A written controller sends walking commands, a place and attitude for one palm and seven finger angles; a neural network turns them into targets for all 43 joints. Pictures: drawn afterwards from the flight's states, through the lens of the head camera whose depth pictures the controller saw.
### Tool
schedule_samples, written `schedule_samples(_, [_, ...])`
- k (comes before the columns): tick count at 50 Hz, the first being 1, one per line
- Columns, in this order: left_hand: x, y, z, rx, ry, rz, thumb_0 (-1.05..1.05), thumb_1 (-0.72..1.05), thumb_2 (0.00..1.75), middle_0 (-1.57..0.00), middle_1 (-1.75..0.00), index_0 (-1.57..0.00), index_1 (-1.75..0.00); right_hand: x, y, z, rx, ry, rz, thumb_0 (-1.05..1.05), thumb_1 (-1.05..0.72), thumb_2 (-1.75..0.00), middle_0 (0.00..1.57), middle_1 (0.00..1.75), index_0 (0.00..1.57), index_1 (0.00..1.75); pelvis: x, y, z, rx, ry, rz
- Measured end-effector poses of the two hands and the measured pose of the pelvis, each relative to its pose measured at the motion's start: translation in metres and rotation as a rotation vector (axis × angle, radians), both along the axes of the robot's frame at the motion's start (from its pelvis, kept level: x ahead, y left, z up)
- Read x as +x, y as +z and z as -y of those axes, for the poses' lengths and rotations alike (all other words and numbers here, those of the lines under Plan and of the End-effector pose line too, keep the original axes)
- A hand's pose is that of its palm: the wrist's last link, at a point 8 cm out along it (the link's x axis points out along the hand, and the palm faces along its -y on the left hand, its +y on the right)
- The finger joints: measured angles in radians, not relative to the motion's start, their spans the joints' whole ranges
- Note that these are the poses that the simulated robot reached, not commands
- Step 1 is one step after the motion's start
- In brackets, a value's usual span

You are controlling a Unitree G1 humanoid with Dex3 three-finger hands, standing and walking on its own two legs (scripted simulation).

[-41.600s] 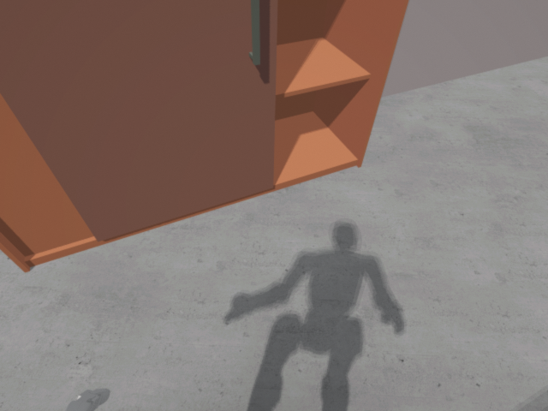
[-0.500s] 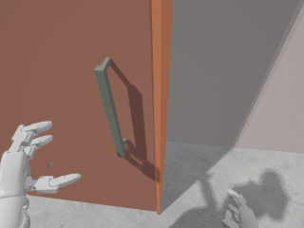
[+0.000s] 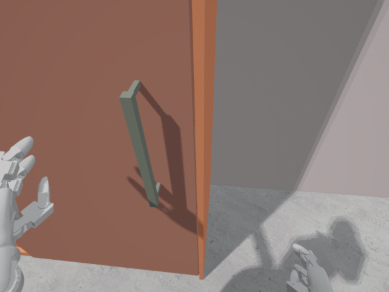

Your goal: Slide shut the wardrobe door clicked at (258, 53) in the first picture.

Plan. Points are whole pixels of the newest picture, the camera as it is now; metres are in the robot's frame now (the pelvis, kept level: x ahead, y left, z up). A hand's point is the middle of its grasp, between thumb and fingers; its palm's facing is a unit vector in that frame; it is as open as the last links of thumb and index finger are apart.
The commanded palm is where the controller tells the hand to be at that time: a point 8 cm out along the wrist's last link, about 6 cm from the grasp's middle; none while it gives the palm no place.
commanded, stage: draw the hand back to the body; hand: left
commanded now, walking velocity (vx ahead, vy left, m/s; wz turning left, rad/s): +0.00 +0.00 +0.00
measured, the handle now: (146, 154) +0.35 +0.16 +0.12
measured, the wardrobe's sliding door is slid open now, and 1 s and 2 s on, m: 0.00 0.00 0.00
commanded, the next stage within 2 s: step back with the hand held close in 0.28 s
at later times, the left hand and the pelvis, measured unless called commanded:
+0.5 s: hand (40, 200) +0.19 +0.27 +0.18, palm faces +0.49 -0.78 -0.39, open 7.4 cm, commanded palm +0.13 +0.30 +0.18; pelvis -0.01 +0.00 +0.00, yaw +0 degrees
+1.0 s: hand (3, 249) +0.11 +0.28 +0.17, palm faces +0.46 -0.77 -0.44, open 7.4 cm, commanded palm +0.06 +0.31 +0.18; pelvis -0.09 +0.01 -0.01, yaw -1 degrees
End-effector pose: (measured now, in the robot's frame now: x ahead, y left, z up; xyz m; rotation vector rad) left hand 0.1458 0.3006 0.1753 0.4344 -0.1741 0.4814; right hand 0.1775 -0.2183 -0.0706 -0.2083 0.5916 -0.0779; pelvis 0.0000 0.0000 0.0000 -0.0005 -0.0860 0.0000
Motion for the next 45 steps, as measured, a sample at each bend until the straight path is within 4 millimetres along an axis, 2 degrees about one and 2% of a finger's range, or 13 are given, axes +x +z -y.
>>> schedule_samples(11, [-0.004,-0.005,0.005,-0.019,-0.003,-0.017,0.01,0.88,0.89,-0.21,-0.31,-0.21,-0.32,-0.002,-0.001,-0.001,0.001,0.005,-0.010,0.02,-0.90,-0.89,0.20,0.30,0.20,0.30,-0.003,0.001,0.002,-0.001,0.003,0.005])
schedule_samples(21, [-0.006,0.001,0.005,-0.005,-0.007,-0.003,0.01,0.89,0.89,-0.21,-0.30,-0.21,-0.31,-0.008,-0.001,0.001,0.004,-0.002,-0.010,0.02,-0.90,-0.89,0.20,0.30,0.20,0.30,-0.006,0.001,0.003,-0.001,0.000,0.011])
schedule_samples(23, [-0.006,0.008,0.003,0.021,-0.009,0.021,0.01,0.89,0.89,-0.21,-0.30,-0.21,-0.31,-0.009,-0.001,0.002,-0.002,0.003,-0.021,0.02,-0.90,-0.89,0.20,0.30,0.20,0.30,-0.008,0.001,0.002,-0.007,0.002,0.000])
schedule_samples(27, [-0.001,0.017,-0.003,0.081,-0.031,0.049,0.01,0.89,0.89,-0.21,-0.30,-0.21,-0.31,-0.016,-0.002,0.004,-0.020,-0.007,-0.069,0.01,-0.90,-0.89,0.20,0.30,0.20,0.30,-0.016,0.002,-0.002,-0.014,-0.003,-0.036])
schedule_samples(32, [0.002,0.004,-0.003,0.097,-0.097,-0.029,0.01,0.90,0.89,-0.20,-0.30,-0.21,-0.31,-0.033,-0.002,0.006,-0.031,-0.056,-0.114,0.01,-0.90,-0.89,0.20,0.30,0.20,0.30,-0.029,0.002,-0.012,-0.003,-0.022,-0.068])
schedule_samples(37, [-0.011,-0.005,-0.004,0.114,-0.142,-0.075,0.01,0.89,0.89,-0.21,-0.30,-0.21,-0.31,-0.055,-0.002,0.004,-0.041,-0.095,-0.145,0.01,-0.90,-0.89,0.20,0.30,0.20,0.30,-0.042,0.000,-0.015,0.003,-0.029,-0.076])
schedule_samples(45, [-0.050,0.012,-0.009,0.169,-0.117,0.061,0.01,0.89,0.89,-0.21,-0.30,-0.22,-0.31,-0.082,-0.002,-0.003,-0.052,-0.068,-0.121,0.01,-0.90,-0.89,0.20,0.30,0.20,0.30,-0.069,-0.008,-0.012,-0.006,-0.012,-0.067])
